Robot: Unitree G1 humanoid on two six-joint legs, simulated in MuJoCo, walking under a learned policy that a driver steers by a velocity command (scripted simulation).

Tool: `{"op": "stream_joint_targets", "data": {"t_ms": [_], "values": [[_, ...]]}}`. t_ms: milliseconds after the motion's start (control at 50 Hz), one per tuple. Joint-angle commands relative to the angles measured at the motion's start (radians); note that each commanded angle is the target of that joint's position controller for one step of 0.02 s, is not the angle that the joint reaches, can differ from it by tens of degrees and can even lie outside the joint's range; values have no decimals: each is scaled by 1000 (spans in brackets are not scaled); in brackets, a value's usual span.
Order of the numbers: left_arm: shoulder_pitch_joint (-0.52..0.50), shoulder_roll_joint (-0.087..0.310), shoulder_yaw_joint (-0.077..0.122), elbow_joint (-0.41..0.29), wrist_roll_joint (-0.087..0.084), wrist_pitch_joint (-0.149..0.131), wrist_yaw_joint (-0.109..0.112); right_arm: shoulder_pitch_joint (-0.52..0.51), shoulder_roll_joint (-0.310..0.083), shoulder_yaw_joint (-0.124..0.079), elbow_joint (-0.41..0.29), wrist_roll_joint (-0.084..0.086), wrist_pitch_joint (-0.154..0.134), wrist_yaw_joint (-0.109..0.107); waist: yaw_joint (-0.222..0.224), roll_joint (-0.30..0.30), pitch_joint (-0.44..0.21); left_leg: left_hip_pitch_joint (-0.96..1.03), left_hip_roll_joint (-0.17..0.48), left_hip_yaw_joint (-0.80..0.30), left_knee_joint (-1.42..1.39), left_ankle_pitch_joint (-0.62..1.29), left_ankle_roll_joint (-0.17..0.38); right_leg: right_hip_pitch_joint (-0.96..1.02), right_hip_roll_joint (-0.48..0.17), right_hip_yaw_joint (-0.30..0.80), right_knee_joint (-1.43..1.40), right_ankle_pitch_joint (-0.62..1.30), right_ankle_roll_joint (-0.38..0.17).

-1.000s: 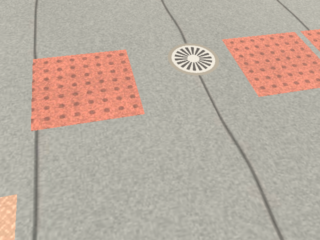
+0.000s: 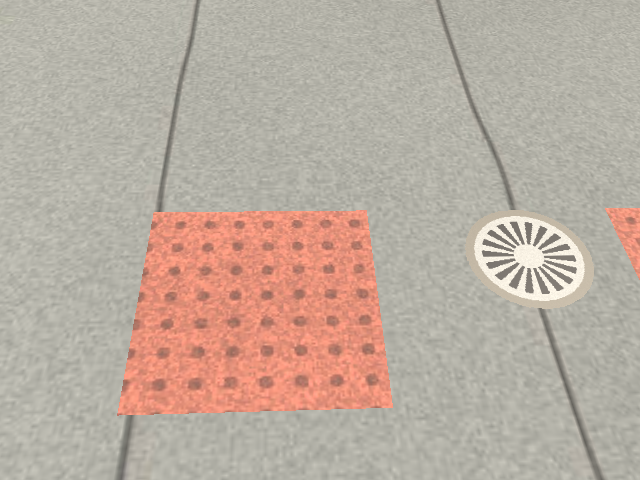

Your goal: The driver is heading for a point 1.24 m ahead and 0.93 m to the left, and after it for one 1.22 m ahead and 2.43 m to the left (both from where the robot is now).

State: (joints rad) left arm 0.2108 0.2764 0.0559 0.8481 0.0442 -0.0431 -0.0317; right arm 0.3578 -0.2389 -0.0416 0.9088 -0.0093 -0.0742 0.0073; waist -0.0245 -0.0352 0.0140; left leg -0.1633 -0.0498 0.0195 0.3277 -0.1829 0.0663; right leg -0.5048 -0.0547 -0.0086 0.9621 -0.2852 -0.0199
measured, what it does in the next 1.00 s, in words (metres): walks ahead, turning left: right foot, then left foot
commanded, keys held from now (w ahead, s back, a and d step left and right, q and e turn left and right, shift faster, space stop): w+q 1.00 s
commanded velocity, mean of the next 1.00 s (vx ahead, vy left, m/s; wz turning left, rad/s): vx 0.50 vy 0.00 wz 0.52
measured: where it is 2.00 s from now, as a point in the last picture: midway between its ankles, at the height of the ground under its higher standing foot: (125, 323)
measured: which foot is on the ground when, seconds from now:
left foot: down 0.00-0.24, up 0.26-0.74, down 0.76-1.00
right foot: up 0.00-0.22, down 0.24-0.76, up 0.78-1.00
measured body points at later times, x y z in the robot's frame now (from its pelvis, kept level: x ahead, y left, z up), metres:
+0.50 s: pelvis +0.24 -0.03 +0.00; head +0.27 -0.05 +0.45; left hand +0.21 +0.24 -0.12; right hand +0.42 -0.27 -0.13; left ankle +0.26 +0.11 -0.67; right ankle +0.23 -0.13 -0.75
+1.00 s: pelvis +0.47 +0.11 -0.01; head +0.49 +0.13 +0.44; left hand +0.45 +0.40 -0.13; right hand +0.66 -0.11 -0.13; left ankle +0.44 +0.13 -0.75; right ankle +0.62 -0.02 -0.67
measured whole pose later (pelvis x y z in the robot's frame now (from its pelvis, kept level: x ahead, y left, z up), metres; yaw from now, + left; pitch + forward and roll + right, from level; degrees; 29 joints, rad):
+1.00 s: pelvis +0.47 +0.11 -0.01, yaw +33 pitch +0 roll +0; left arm 0.16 0.26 0.05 0.77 0.05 -0.02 -0.01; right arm 0.32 -0.27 -0.07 0.86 0.00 -0.03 0.01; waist -0.02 -0.03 0.07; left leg -0.16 -0.15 -0.02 0.34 -0.18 0.15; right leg -0.60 -0.13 0.03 1.04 -0.26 0.04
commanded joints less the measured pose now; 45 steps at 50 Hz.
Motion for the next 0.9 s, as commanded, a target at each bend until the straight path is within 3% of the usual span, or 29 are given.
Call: {"op": "stream_joint_targets", "data": {"t_ms": [20, 80, 140, 180, 200, 220, 240, 260, 280, 300, 320, 360, 380, 420, 540, 620, 680, 720, 740, 760, 780, 800, 820, 840, 860, 900], "values": [[-49, 13, -8, -78, 1, 0, -7, 7, -126, -31, -29, 7, -14, -5, 27, 121, 34, 27, 224, -245, -171, 184, 170, -92, -19, -8, -136, 85, 41], [-163, 15, -18, -115, -11, 0, -6, 43, -143, -40, -12, 1, -9, -2, -3, 125, 44, -2, 208, -237, -164, 180, 156, -28, 4, -18, -279, 171, 51], [-213, 42, -16, -141, -22, -5, 6, 64, -166, -50, -6, -2, -6, 1, -13, 123, 32, 6, 222, -266, -113, 215, 136, 47, 19, -7, -348, 188, 41], [-176, 64, -8, -141, -24, -13, 15, 46, -184, -58, -12, -4, -2, -1, 14, 123, 21, -5, 230, -297, -58, 209, 112, 146, 30, 0, -401, 149, 26], [-112, 70, -3, -124, -22, -20, 21, 29, -191, -61, -16, -2, 0, -2, 48, 109, 6, -30, 213, -295, 3, 217, 97, 247, 43, -8, -455, 144, 17], [-2, 101, 12, -88, -13, -33, 32, 33, -174, -58, -17, -1, -1, -1, 88, 57, -47, -73, 154, -262, 150, 240, 75, 409, 38, 4, -504, 119, -3], [154, 178, 32, -73, 11, -47, 47, 20, -121, -45, -46, 7, -6, 1, 152, -69, -165, -171, 71, -182, 429, 107, 46, 598, -156, 201, -573, -53, -49], [197, 276, 52, -75, 18, -39, 51, 95, -34, -29, -83, 29, -2, -4, 121, -282, -243, -435, -63, -65, 689, -350, 18, 764, -392, 583, -708, -245, -122], [143, 216, 45, -80, 2, -24, 50, 117, -112, -44, -60, 2, 16, -10, 82, -188, -184, -502, 1, -94, 823, -344, 29, 661, -397, 681, -751, -361, -159], [64, 124, 22, -100, -7, -23, 46, 76, -124, -50, -51, -9, 24, -3, 56, -73, -69, -507, 47, -110, 847, -252, 34, 553, -346, 551, -758, -339, -145], [21, 77, 10, -100, -12, -29, 41, 37, -103, -48, -52, -10, 27, 7, 41, -36, -9, -485, 79, -104, 823, -183, 25, 472, -293, 403, -768, -174, -128], [23, 37, -1, -84, -14, -42, 45, 8, -87, -49, -53, -24, 46, 22, 23, -69, 15, -444, 108, -86, 792, -121, 6, 416, -210, 205, -784, 66, -85], [43, 50, 2, -72, -17, -52, 44, 6, -75, -47, -61, -26, 55, 29, 17, -97, -2, -436, 107, -74, 798, -102, -3, 417, -217, 165, -777, 168, -94], [85, 49, 6, -50, -28, -67, 40, -56, -65, -44, -84, -26, 68, 38, 17, -70, 1, -481, 114, -67, 797, -57, -14, 439, -216, 93, -780, 315, -107], [144, 52, 11, -8, -24, -66, 41, -273, -38, -20, -166, -25, 70, 68, 42, -49, 50, -531, 123, -8, 559, 129, -33, 453, -191, -90, -805, 405, -111], [189, 92, 21, 19, -24, -59, 47, -390, -41, -8, -215, -28, 68, 80, 64, -45, 81, -452, 109, 67, 373, 133, 5, 490, -215, -161, -797, 459, -101], [217, 118, 27, 41, -23, -39, 55, -398, -60, -13, -227, -35, 70, 74, 54, -52, 67, -380, 57, 118, 305, 23, 56, 575, -228, -216, -689, 737, -86], [223, 152, 34, 50, -24, -21, 59, -287, -86, -27, -201, -38, 66, 60, 4, -67, -10, -232, -16, 143, 273, -72, 101, 603, -229, -243, -472, 992, -81], [214, 159, 34, 45, -28, -11, 58, -150, -109, -42, -159, -43, 57, 49, -56, -43, -89, -55, -51, 138, 210, -53, 131, 545, -218, -261, -272, 956, -69], [208, 146, 29, 22, -23, -8, 55, 21, -177, -71, -108, -53, 52, 31, -127, 37, -192, 203, 37, -17, 156, -124, 178, 350, -193, -266, 17, 686, -36], [242, 16, 2, -55, -26, -15, 32, -2, -295, -96, -126, -42, 56, 17, -45, 282, -267, 517, 355, -538, 108, -161, 310, -118, -17, -229, 368, -248, 29], [111, 112, 22, -90, -20, -26, 29, 52, -296, -97, -147, -16, 69, 8, -112, 135, -308, 511, 401, -764, -28, -135, 338, -231, 43, -13, 468, -258, 34], [32, 106, 20, -115, -32, -36, 25, 4, -268, -90, -124, -10, 73, -1, -87, 86, -153, 410, 368, -580, -46, -32, 307, -292, -18, 24, 428, -130, 21], [50, 93, 13, -104, -35, -47, 27, -47, -214, -76, -121, -1, 67, -4, -38, 47, -62, 262, 326, -474, -58, 105, 271, -236, -53, 20, 325, -54, 16], [65, 90, 14, -89, -24, -41, 29, -94, -183, -68, -126, 0, 58, -6, 4, 26, -21, 162, 269, -393, -66, 219, 237, -166, -74, 26, 257, -38, 21], [116, 80, 13, -76, 3, -4, 26, -128, -147, -54, -133, 10, 39, -6, 55, 43, -34, 59, 208, -311, -85, 331, 222, -57, -81, 31, 193, -36, 44]]}}
Keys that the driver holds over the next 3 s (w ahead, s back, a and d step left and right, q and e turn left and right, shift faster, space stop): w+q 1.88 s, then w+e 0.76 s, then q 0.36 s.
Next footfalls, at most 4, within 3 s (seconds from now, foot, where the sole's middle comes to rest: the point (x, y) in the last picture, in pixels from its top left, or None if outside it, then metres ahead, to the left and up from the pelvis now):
0.24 right None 0.27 -0.12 -0.78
0.76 left None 0.48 0.15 -0.78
1.30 right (224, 336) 0.84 0.21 -0.78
1.82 left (73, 344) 0.82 0.56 -0.78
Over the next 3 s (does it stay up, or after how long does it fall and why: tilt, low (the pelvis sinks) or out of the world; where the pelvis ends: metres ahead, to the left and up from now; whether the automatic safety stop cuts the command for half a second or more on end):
stays up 1.10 0.93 -0.01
